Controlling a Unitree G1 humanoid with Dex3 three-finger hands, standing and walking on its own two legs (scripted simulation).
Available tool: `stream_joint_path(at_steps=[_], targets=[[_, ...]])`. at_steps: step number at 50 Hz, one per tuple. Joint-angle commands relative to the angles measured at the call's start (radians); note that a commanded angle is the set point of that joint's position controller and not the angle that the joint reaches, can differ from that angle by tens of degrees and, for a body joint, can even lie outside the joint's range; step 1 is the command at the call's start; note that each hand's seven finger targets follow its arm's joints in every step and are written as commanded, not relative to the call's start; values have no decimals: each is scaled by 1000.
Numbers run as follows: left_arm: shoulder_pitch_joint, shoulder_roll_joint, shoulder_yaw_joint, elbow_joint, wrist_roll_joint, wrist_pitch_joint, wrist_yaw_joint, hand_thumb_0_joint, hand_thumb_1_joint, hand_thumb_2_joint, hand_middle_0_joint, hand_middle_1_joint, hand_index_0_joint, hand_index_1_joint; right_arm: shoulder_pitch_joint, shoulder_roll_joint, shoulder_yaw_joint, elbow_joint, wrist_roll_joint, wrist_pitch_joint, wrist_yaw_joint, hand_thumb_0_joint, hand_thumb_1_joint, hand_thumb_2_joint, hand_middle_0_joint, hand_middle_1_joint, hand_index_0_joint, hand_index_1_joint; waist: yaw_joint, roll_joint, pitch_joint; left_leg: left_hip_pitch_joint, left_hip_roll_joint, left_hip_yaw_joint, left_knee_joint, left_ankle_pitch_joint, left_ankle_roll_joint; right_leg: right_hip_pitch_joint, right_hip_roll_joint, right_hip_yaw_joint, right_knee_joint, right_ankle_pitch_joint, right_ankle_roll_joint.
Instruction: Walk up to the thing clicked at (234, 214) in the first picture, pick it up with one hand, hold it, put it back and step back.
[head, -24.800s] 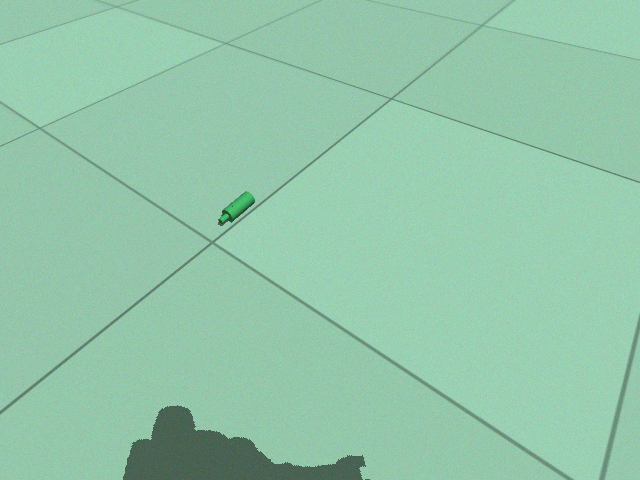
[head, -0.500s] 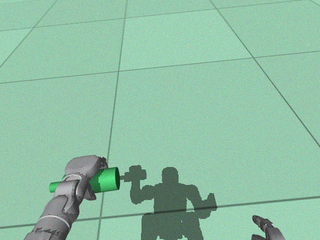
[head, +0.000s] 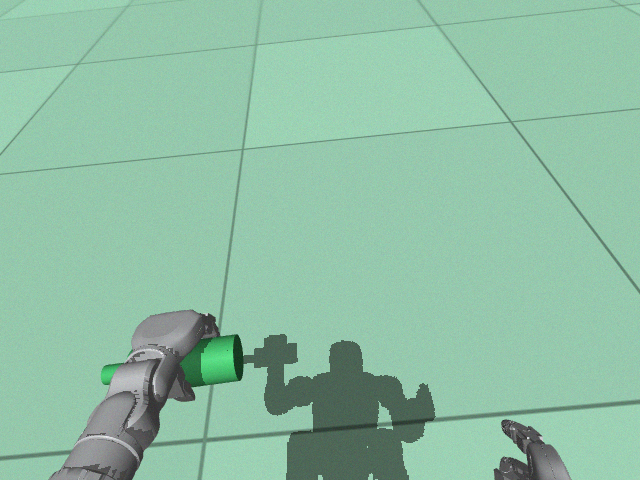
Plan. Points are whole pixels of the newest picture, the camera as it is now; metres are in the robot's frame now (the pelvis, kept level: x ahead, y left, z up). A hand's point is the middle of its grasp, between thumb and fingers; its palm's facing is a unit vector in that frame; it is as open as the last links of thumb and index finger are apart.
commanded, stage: hold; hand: left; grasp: from above
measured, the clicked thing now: (172, 366) +0.30 +0.24 -0.05
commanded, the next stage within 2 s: crouch in 0.54 s
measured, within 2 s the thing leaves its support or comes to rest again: neither
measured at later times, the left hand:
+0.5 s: hand (180, 364) +0.29 +0.22 -0.03, palm faces -0.44 -0.07 -0.89, open 9.4 cm
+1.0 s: hand (195, 386) +0.29 +0.23 -0.11, palm faces -0.47 -0.02 -0.88, open 9.4 cm
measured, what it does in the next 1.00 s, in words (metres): stands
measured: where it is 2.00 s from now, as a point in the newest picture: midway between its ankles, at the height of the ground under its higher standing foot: outside the picture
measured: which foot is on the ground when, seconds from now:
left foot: down 0.00-1.00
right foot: down 0.00-1.00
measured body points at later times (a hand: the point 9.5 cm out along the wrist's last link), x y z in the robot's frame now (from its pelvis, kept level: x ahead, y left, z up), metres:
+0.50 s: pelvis +0.01 +0.00 +0.00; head +0.01 -0.02 +0.45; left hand +0.31 +0.23 +0.02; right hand +0.16 -0.25 -0.11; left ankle +0.02 +0.14 -0.73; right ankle +0.01 -0.15 -0.73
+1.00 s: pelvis -0.01 +0.00 -0.02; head +0.04 -0.01 +0.43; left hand +0.31 +0.23 -0.05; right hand +0.13 -0.27 -0.14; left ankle +0.02 +0.14 -0.73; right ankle +0.01 -0.15 -0.73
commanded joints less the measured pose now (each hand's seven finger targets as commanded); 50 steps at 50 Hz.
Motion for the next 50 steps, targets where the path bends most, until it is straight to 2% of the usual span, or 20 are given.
stream_joint_path(at_steps=[1, 4, 5, 8, 9, 12, 14, 18, 19, 27, 29, 31, 32, 33, 35, 40, 43, 44, 47, 50], targets=[[-337, 222, 112, -207, 1, -10, 36, 0, 654, 685, -1010, -637, -1028, -620, -92, -118, -31, -147, -4, -39, -7, 0, -900, -901, 199, 300, 199, 300, 2, -44, -238, 150, -67, 11, -57, 145, 43, 42, 68, -36, -103, 144, -35], [-327, 204, 103, -206, -10, -13, 33, 0, 662, 690, -1008, -650, -1030, -629, -91, -118, -31, -148, -4, -39, -7, 0, -898, -900, 199, 300, 199, 300, 0, -54, -228, 149, -62, 9, -64, 138, 41, 43, 73, -40, -107, 131, -38], [-326, 220, 113, -213, -5, -15, 35, 0, 643, 695, -1009, -626, -1023, -613, -97, -116, -32, -148, -4, -39, -8, 0, -900, -901, 199, 300, 199, 300, 12, -34, -233, 155, -62, 7, -69, 147, 38, 50, 73, -44, -105, 134, -41], [-326, 204, 100, -210, 0, -17, 39, 0, 631, 700, -997, -636, -1011, -623, -93, -116, -33, -151, -3, -37, -7, 0, -899, -901, 199, 300, 199, 300, 4, -30, -230, 156, -62, 9, -68, 163, 37, 44, 74, -42, -102, 151, -43], [-315, 218, 115, -199, 4, -17, 40, 0, 623, 687, -985, -635, -1003, -619, -87, -118, -35, -149, -3, -35, -8, 0, -899, -900, 199, 300, 199, 300, 5, -32, -236, 162, -63, 11, -64, 168, 39, 47, 72, -41, -104, 157, -40], [-363, 227, 113, -238, 1, -19, 45, 0, 647, 727, -1005, -654, -1021, -641, -89, -121, -37, -145, -4, -34, -8, 0, -897, -900, 199, 300, 199, 300, 5, -2, -256, 182, -59, 7, -69, 192, 32, 54, 77, -45, -101, 173, -45], [-326, 197, 97, -207, 2, -15, 50, 0, 650, 727, -1004, -670, -1022, -653, -88, -117, -35, -144, -3, -35, -6, 0, -898, -900, 199, 300, 199, 300, 7, -27, -232, 169, -56, 3, -75, 173, 31, 49, 80, -50, -105, 151, -47], [-341, 206, 99, -224, 0, -12, 53, 0, 658, 717, -1018, -645, -1033, -631, -93, -116, -36, -147, -4, -33, -5, 0, -898, -900, 199, 300, 199, 300, 7, -30, -244, 172, -64, 10, -69, 181, 38, 60, 70, -43, -114, 172, -39], [-332, 222, 116, -207, 0, -9, 57, 0, 645, 734, -1024, -632, -1030, -628, -92, -117, -36, -144, -5, -31, -6, 0, -900, -901, 199, 300, 199, 300, 8, -39, -245, 175, -63, 9, -68, 184, 40, 65, 69, -43, -117, 172, -37], [-347, 220, 113, -198, 5, -16, 53, 0, 644, 747, -1012, -659, -1024, -648, -89, -119, -37, -141, -4, -27, -6, 0, -899, -901, 199, 300, 199, 300, 13, -26, -242, 181, -62, 10, -77, 191, 36, 66, 71, -44, -115, 178, -43], [-302, 187, 98, -168, 6, -11, 47, 0, 645, 745, -1010, -657, -1022, -646, -88, -118, -40, -148, -3, -25, -4, 0, -897, -900, 199, 300, 199, 300, 10, -47, -221, 171, -61, 11, -80, 185, 37, 63, 72, -47, -119, 171, -44], [-305, 188, 89, -169, 1, -11, 45, 0, 652, 743, -1017, -655, -1029, -645, -84, -120, -41, -144, -4, -24, -4, 0, -899, -900, 199, 300, 199, 300, 1, -56, -222, 173, -60, 9, -80, 187, 39, 65, 72, -46, -118, 176, -43], [-326, 202, 99, -186, -1, -13, 45, 0, 705, 663, -1000, -710, -1052, -657, -87, -121, -40, -148, -4, -23, -4, 0, -914, -910, 200, 301, 201, 301, 4, -37, -227, 174, -61, 9, -83, 188, 38, 65, 70, -44, -118, 180, -44], [-333, 207, 98, -183, 0, -17, 45, 0, 625, 647, -920, -676, -972, -635, -86, -123, -40, -147, -4, -22, -5, 0, -876, -895, 201, 301, 201, 301, 4, -30, -224, 175, -58, 7, -84, 187, 36, 60, 73, -46, -115, 174, -46], [-304, 200, 106, -146, 7, -24, 53, 0, 616, 710, -984, -627, -996, -617, -76, -123, -40, -145, -4, -20, -5, 0, -888, -900, 200, 300, 201, 300, 1, -57, -210, 166, -60, 7, -81, 178, 37, 52, 73, -46, -118, 163, -45], [-307, 188, 112, -50, 36, -66, 113, 0, 637, 686, -1005, -611, -1018, -600, -54, -120, -40, -131, -13, -16, -3, 0, -889, -900, 200, 300, 200, 300, -22, -98, -180, 111, -69, 10, -43, 140, 45, -2, 61, -39, -103, 142, -38], [-343, 176, 111, 28, 62, -96, 182, 0, 653, 747, -1031, -612, -1033, -611, -43, -119, -47, -113, -26, -11, 2, 0, -887, -899, 200, 300, 200, 300, -37, -84, -177, 53, -71, 5, 9, 114, 37, -71, 59, -43, -53, 115, -42], [-351, 171, 110, 77, 77, -100, 208, 0, 671, 718, -1036, -617, -1046, -610, -28, -124, -51, -99, -34, -9, 6, 0, -890, -899, 200, 300, 200, 300, -50, -102, -179, 18, -72, 7, 44, 94, 40, -98, 57, -40, -31, 103, -38], [-466, 163, 97, 136, 110, -111, 290, 0, 705, 765, -1059, -654, -1069, -645, 22, -139, -67, -66, -49, -9, 20, 0, -889, -898, 199, 300, 200, 300, -71, -47, -274, -59, -64, 2, 170, 95, 27, -217, 63, -39, 96, 105, -47], [-511, 131, 88, 251, 147, -108, 372, 0, 740, 758, -1086, -658, -1099, -647, 66, -144, -81, -60, -64, -15, 36, 0, -890, -897, 199, 299, 199, 299, -84, -44, -336, -201, -57, -2, 318, 51, 22, -355, 64, -43, 230, 69, -53]])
